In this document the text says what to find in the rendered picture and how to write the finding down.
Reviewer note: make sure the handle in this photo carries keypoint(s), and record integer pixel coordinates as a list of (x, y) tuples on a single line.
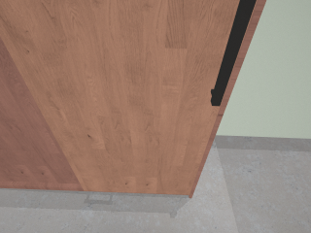
[(237, 33)]

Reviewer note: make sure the wardrobe door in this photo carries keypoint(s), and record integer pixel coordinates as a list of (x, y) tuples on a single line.
[(29, 151), (124, 85)]

